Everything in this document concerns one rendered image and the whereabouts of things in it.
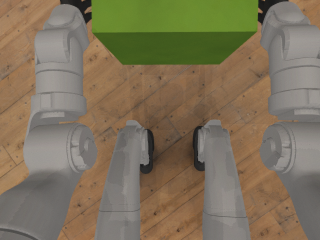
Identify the right robot forearm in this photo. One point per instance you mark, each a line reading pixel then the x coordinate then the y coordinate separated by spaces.
pixel 293 47

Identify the left robot upper arm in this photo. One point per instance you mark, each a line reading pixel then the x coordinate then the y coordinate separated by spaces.
pixel 56 156

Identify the right robot thigh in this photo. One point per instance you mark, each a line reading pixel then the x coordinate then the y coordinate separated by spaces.
pixel 223 215

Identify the robot thigh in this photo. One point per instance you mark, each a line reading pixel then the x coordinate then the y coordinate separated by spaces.
pixel 119 215
pixel 223 215

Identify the left robot thigh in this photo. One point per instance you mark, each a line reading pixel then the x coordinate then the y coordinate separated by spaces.
pixel 119 215

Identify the left robot hand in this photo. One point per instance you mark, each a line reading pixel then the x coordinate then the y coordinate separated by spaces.
pixel 82 6

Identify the carton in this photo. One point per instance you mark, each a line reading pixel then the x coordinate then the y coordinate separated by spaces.
pixel 173 32

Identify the right robot upper arm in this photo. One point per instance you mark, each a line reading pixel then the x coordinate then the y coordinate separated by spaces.
pixel 292 150

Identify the right robot hand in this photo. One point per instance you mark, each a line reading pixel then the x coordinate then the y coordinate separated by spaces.
pixel 264 6

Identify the left robot forearm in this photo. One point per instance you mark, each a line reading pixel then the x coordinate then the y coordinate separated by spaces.
pixel 59 70

